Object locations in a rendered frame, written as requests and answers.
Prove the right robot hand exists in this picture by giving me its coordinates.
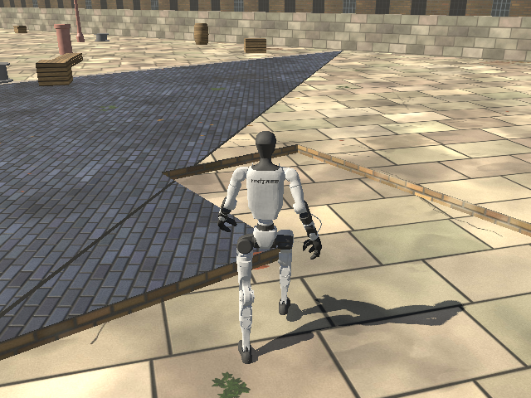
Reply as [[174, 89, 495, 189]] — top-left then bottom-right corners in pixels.
[[303, 237, 322, 260]]

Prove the humanoid robot torso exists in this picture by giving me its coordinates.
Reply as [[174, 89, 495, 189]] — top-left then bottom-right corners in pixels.
[[246, 163, 285, 249]]

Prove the robot right forearm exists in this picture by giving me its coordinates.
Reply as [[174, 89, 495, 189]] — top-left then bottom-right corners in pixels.
[[300, 201, 319, 240]]

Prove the right robot upper arm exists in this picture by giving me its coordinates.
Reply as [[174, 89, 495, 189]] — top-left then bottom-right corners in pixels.
[[283, 167, 307, 214]]

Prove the left robot hand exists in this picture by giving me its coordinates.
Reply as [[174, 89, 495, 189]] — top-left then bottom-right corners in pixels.
[[217, 217, 237, 232]]

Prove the left robot upper arm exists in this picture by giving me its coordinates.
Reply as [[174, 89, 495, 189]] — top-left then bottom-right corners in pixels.
[[223, 167, 248, 210]]

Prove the right robot foot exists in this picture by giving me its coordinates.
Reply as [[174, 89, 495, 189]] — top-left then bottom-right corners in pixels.
[[279, 297, 290, 315]]

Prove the robot left forearm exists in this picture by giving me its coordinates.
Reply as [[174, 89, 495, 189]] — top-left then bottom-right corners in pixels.
[[218, 197, 231, 221]]

